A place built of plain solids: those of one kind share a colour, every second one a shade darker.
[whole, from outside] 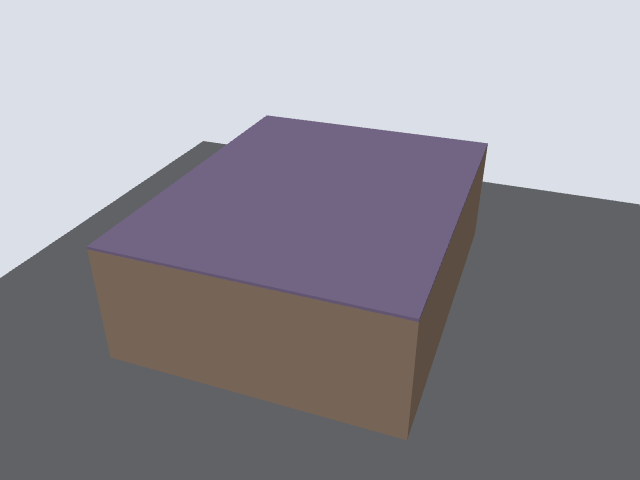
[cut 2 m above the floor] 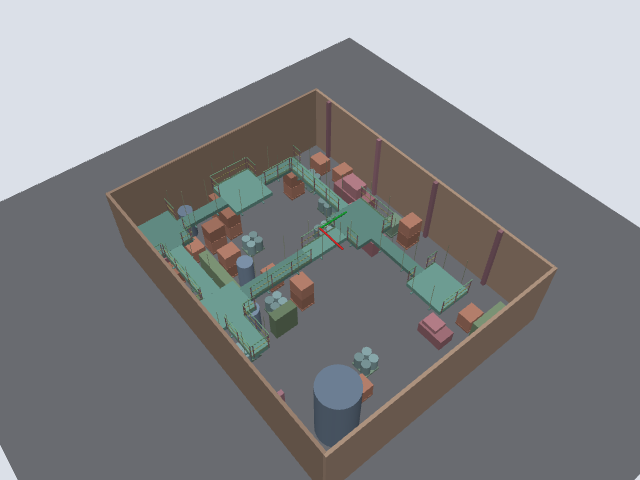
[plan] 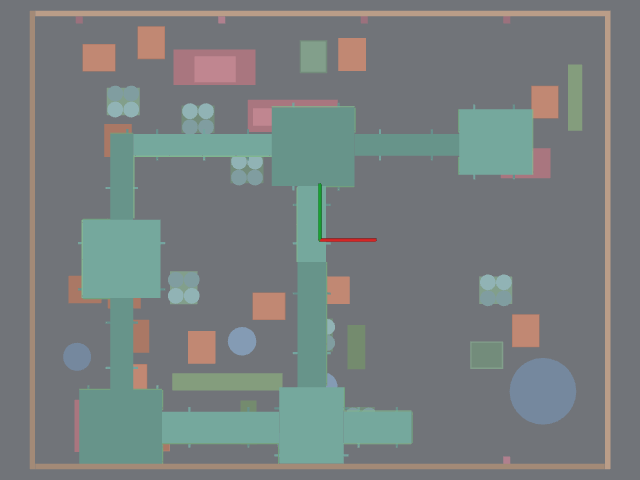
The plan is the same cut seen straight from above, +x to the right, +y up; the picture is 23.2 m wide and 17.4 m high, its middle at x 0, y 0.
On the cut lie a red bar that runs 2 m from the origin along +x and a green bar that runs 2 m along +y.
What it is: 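A plant hall; level steel catwalks 3.16 m over a floor that is never walked; the drop lies beside the walker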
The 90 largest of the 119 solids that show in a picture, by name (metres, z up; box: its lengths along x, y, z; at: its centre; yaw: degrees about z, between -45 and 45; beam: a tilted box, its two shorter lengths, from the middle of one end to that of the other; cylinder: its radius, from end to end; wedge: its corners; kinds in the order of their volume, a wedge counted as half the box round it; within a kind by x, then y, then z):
{
 "wall_1": {"box": [0.2, 16.62, 6.95], "at": [-10.43, 0.0, 3.42]},
 "wall_2": {"box": [20.65, 0.2, 6.95], "at": [0.0, -8.21, 3.42]},
 "wall_3": {"box": [20.65, 0.2, 6.95], "at": [0.0, 8.21, 3.42]},
 "wall_4": {"box": [0.2, 16.62, 6.95], "at": [10.43, 0.0, 3.42]},
 "roof_1": {"box": [21.05, 16.62, 0.16], "at": [0.0, 0.0, 6.98]},
 "tank_1": {"cylinder": 0.51, "from": [-8.8, -4.23, 0.0], "to": [-8.8, -4.23, 2.26]},
 "tank_2": {"cylinder": 0.52, "from": [-2.83, -3.67, 0.0], "to": [-2.83, -3.67, 2.26]},
 "tank_3": {"cylinder": 0.54, "from": [0.1, -5.33, 0.0], "to": [0.1, -5.33, 2.05]},
 "tank_4": {"cylinder": 1.21, "from": [8.08, -5.48, 0.0], "to": [8.08, -5.48, 4.67]},
 "tote_1": {"box": [1.16, 0.96, 1.0], "at": [-8.52, -1.79, 1.66]},
 "tote_2": {"box": [1.2, 1.0, 0.19], "at": [-8.01, 6.61, 0.04]},
 "tote_3": {"box": [1.16, 0.96, 1.0], "at": [-8.01, 6.61, 0.64]},
 "tote_4": {"box": [1.0, 1.2, 0.19], "at": [-7.32, 3.61, 0.04]},
 "tote_5": {"box": [0.96, 1.16, 1.0], "at": [-7.32, 3.61, 0.64]},
 "tote_6": {"box": [0.96, 1.16, 1.0], "at": [-7.32, 3.61, 1.66]},
 "tote_7": {"box": [1.16, 0.96, 1.0], "at": [-7.1, -1.98, 0.64]},
 "tote_8": {"box": [1.16, 0.96, 1.0], "at": [-7.1, -1.98, 1.66]},
 "tote_9": {"box": [1.16, 0.96, 1.0], "at": [-6.86, -4.99, 0.64]},
 "tote_10": {"box": [0.96, 1.16, 1.0], "at": [-6.68, -3.49, 0.64]},
 "tote_11": {"box": [0.96, 1.16, 1.0], "at": [-6.68, -3.49, 1.66]},
 "tote_12": {"box": [1.0, 1.2, 0.19], "at": [-6.12, 7.15, 0.04]},
 "tote_13": {"box": [0.96, 1.16, 1.0], "at": [-6.12, 7.15, 0.64]},
 "tote_14": {"box": [1.16, 0.96, 1.0], "at": [-6.05, -7.16, 0.64]},
 "tote_15": {"box": [1.0, 1.2, 0.19], "at": [-4.28, -3.89, 0.04]},
 "tote_16": {"box": [0.96, 1.16, 1.0], "at": [-4.28, -3.89, 0.64]},
 "tote_17": {"box": [0.96, 1.16, 1.0], "at": [-4.28, -3.89, 1.66]},
 "tote_18": {"box": [1.2, 1.0, 0.19], "at": [-1.85, -2.4, 0.04]},
 "tote_19": {"box": [1.16, 0.96, 1.0], "at": [-1.85, -2.4, 0.64]},
 "tote_20": {"box": [1.2, 1.0, 0.19], "at": [0.48, -1.82, 0.04]},
 "tote_21": {"box": [1.16, 0.96, 1.0], "at": [0.48, -1.82, 0.64]},
 "tote_22": {"box": [1.16, 0.96, 1.0], "at": [0.48, -1.82, 1.66]},
 "tote_23": {"box": [1.0, 1.2, 0.19], "at": [1.16, 6.73, 0.04]},
 "tote_24": {"box": [0.96, 1.16, 1.0], "at": [1.16, 6.73, 0.64]},
 "tote_25": {"box": [0.96, 1.16, 1.0], "at": [1.16, 6.73, 1.66]},
 "tote_26": {"box": [1.0, 1.2, 0.19], "at": [7.46, -3.29, 0.04]},
 "tote_27": {"box": [0.96, 1.16, 1.0], "at": [7.46, -3.29, 0.64]},
 "tote_28": {"box": [1.0, 1.2, 0.19], "at": [8.15, 5.0, 0.04]},
 "tote_29": {"box": [0.96, 1.16, 1.0], "at": [8.15, 5.0, 0.64]},
 "floor_1": {"box": [3.0, 2.67, 0.31], "at": [-7.23, -6.77, 3.01]},
 "floor_2": {"box": [0.83, 3.33, 0.31], "at": [-7.19, -3.77, 3.01]},
 "floor_3": {"box": [2.82, 2.84, 0.31], "at": [-7.19, -0.69, 3.01]},
 "floor_4": {"box": [0.83, 2.32, 0.31], "at": [-7.19, 1.89, 3.01]},
 "floor_5": {"box": [5.02, 0.8, 0.31], "at": [-4.26, 3.45, 3.01]},
 "floor_6": {"box": [4.24, 1.14, 0.31], "at": [-3.6, -6.79, 3.01]},
 "floor_7": {"box": [2.35, 2.77, 0.31], "at": [-0.31, -6.72, 3.01]},
 "floor_8": {"box": [1.03, 4.54, 0.31], "at": [-0.3, -3.07, 3.01]},
 "floor_9": {"box": [1.03, 2.76, 0.31], "at": [-0.3, 0.58, 3.01]},
 "floor_10": {"box": [3.0, 2.85, 0.31], "at": [-0.25, 3.38, 3.01]},
 "floor_11": {"box": [2.46, 1.14, 0.31], "at": [2.09, -6.79, 3.01]},
 "floor_12": {"box": [3.79, 0.8, 0.31], "at": [3.15, 3.45, 3.01]},
 "floor_13": {"box": [2.64, 2.38, 0.31], "at": [6.37, 3.55, 3.01]},
 "mach_1": {"box": [1.78, 1.9, 1.04], "at": [-8.01, -6.74, 0.47]},
 "mach_2": {"box": [2.98, 1.29, 1.35], "at": [-3.82, 6.26, 0.62]},
 "mach_3": {"box": [1.5, 0.94, 0.92], "at": [-3.8, 6.19, 1.76]},
 "mach_4": {"box": [1.23, 0.64, 0.91], "at": [-1.82, 4.46, 1.81]},
 "mach_5": {"box": [3.27, 1.17, 1.41], "at": [-0.99, 4.5, 0.65]},
 "mach_6": {"box": [1.06, 0.88, 0.31], "at": [7.2, 2.81, 0.99]},
 "mach_7": {"box": [1.8, 1.1, 0.89], "at": [7.45, 2.78, 0.39]},
 "cab_1": {"box": [4.0, 0.64, 2.01], "at": [-3.36, -5.14, 0.95]},
 "cab_2": {"box": [0.58, 1.6, 1.87], "at": [-2.59, -6.61, 0.88]},
 "cab_3": {"box": [0.64, 1.6, 1.99], "at": [1.32, -3.88, 0.95]},
 "cab_4": {"box": [0.52, 2.4, 2.08], "at": [9.25, 5.16, 0.99]},
 "drum_1": {"cylinder": 0.28, "from": [-7.42, 4.73, 0.14], "to": [-7.42, 4.73, 1.02]},
 "drum_2": {"cylinder": 0.28, "from": [-7.42, 5.31, 0.14], "to": [-7.42, 5.31, 1.02]},
 "drum_3": {"cylinder": 0.28, "from": [-6.84, 4.73, 0.14], "to": [-6.84, 4.73, 1.02]},
 "drum_4": {"cylinder": 0.28, "from": [-6.84, 5.31, 0.14], "to": [-6.84, 5.31, 1.02]},
 "drum_5": {"cylinder": 0.28, "from": [-4.71, 4.09, 0.14], "to": [-4.71, 4.09, 1.02]},
 "drum_6": {"cylinder": 0.28, "from": [-4.71, 4.67, 0.14], "to": [-4.71, 4.67, 1.02]},
 "drum_7": {"cylinder": 0.28, "from": [-4.13, 4.09, 0.14], "to": [-4.13, 4.09, 1.02]},
 "drum_8": {"cylinder": 0.28, "from": [-4.13, 4.67, 0.14], "to": [-4.13, 4.67, 1.02]},
 "drum_9": {"cylinder": 0.28, "from": [-2.94, 2.26, 0.14], "to": [-2.94, 2.26, 1.02]},
 "drum_10": {"cylinder": 0.28, "from": [-2.94, 2.84, 0.14], "to": [-2.94, 2.84, 1.02]},
 "drum_11": {"cylinder": 0.28, "from": [-2.36, 2.26, 0.14], "to": [-2.36, 2.26, 1.02]},
 "drum_12": {"cylinder": 0.28, "from": [-2.36, 2.84, 0.14], "to": [-2.36, 2.84, 1.02]},
 "drum_13": {"cylinder": 0.28, "from": [6.08, -2.11, 0.14], "to": [6.08, -2.11, 1.02]},
 "drum_14": {"cylinder": 0.28, "from": [6.08, -1.53, 0.14], "to": [6.08, -1.53, 1.02]},
 "pal_1": {"box": [1.2, 1.0, 0.19], "at": [-7.13, 5.02, 0.05]},
 "pal_2": {"box": [1.0, 1.2, 0.19], "at": [-4.94, -1.73, 0.05]},
 "pal_3": {"box": [1.2, 1.0, 0.19], "at": [-4.42, 4.38, 0.05]},
 "pal_4": {"box": [1.2, 1.0, 0.19], "at": [-2.65, 2.55, 0.05]},
 "pal_5": {"box": [1.0, 1.2, 0.19], "at": [-0.24, 6.64, 0.05]},
 "pal_6": {"box": [0.9, 1.1, 0.92], "at": [-0.24, 6.64, 0.6]},
 "pal_7": {"box": [1.2, 1.0, 0.19], "at": [6.04, -4.18, 0.05]},
 "pal_8": {"box": [1.1, 0.9, 0.54], "at": [6.04, -4.18, 0.42]},
 "pal_9": {"box": [1.2, 1.0, 0.19], "at": [6.37, -1.82, 0.05]},
 "pier_1": {"box": [0.26, 0.26, 6.57], "at": [-8.72, 7.98, 3.23]},
 "pier_2": {"box": [0.26, 0.26, 6.57], "at": [-3.56, 7.98, 3.23]},
 "pier_3": {"box": [0.26, 0.26, 6.57], "at": [1.6, 7.98, 3.23]},
 "pier_4": {"box": [0.26, 0.26, 6.57], "at": [6.77, -7.98, 3.23]},
 "pier_5": {"box": [0.26, 0.26, 6.57], "at": [6.77, 7.98, 3.23]}
}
